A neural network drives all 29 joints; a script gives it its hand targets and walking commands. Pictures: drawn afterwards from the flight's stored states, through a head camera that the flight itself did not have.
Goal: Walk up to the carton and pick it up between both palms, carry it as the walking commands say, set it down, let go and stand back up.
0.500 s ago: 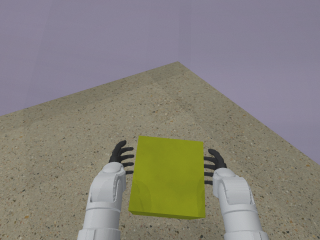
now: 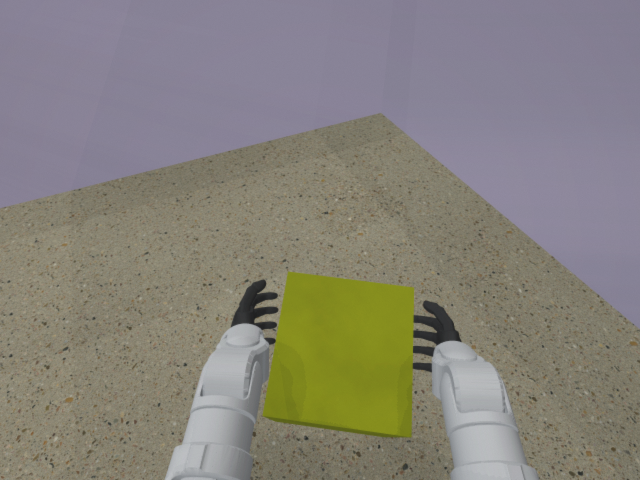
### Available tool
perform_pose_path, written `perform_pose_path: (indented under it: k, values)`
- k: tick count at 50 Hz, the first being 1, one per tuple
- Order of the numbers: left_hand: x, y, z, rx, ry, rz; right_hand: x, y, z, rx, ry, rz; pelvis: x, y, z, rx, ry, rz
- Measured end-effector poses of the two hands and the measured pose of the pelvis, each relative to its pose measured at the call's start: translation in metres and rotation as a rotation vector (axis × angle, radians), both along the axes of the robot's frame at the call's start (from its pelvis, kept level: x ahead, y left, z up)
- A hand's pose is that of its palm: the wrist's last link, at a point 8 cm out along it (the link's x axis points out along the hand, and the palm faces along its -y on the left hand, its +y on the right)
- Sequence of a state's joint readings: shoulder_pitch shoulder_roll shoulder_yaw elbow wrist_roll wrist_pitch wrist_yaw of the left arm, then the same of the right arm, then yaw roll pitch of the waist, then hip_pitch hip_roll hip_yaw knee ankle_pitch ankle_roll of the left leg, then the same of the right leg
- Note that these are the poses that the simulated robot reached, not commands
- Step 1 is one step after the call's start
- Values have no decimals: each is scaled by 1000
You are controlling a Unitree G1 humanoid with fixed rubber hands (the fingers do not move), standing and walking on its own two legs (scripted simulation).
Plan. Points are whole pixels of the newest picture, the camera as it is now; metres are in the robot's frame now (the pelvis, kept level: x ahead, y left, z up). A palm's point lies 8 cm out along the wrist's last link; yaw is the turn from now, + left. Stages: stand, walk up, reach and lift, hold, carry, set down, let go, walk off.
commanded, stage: hold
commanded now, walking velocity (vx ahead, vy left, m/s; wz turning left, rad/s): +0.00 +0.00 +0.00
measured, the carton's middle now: (339, 359) +0.31 -0.02 -0.07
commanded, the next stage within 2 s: set down in 0.60 s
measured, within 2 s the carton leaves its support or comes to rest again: neither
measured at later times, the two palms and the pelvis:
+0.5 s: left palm (239, 321) +0.30 +0.11 +0.06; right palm (447, 352) +0.26 -0.14 +0.03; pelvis -0.01 +0.01 +0.00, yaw +3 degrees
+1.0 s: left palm (265, 320) +0.33 +0.09 +0.02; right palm (459, 358) +0.28 -0.17 -0.01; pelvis +0.00 +0.01 +0.00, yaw +2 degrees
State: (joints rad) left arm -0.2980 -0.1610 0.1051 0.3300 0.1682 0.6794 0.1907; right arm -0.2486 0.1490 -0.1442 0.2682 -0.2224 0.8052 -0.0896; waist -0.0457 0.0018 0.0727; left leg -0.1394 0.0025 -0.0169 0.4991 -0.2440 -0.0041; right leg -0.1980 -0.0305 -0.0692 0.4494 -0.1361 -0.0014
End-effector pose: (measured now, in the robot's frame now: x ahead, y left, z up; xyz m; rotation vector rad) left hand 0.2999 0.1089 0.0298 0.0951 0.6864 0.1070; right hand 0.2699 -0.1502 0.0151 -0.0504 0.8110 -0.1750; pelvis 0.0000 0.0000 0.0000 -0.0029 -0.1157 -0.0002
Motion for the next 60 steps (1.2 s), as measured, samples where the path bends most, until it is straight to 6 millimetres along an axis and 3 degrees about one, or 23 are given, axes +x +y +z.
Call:
perform_pose_path:
  k: [14, 31, 40, 48, 60]
  values:
    - [1, -8, 25, 6, -42, -1, -6, -4, 17, 7, -27, -31, -3, 1, 1, -20, -85, 20]
    - [5, 11, 35, 28, -66, 0, -2, 16, 19, 41, -28, -42, -5, 19, -4, -18, -103, 37]
    - [20, -5, 17, 14, -32, -121, 2, -2, 0, 27, -9, -91, -3, 26, -3, -9, -53, 44]
    - [27, -20, -5, -5, -10, -149, 5, -20, -18, 37, -2, -100, 0, 17, -2, 4, -4, 30]
    - [32, -18, -40, -1, 5, -107, 17, -19, -50, 28, 7, -79, 1, -3, -8, -8, 107, 55]
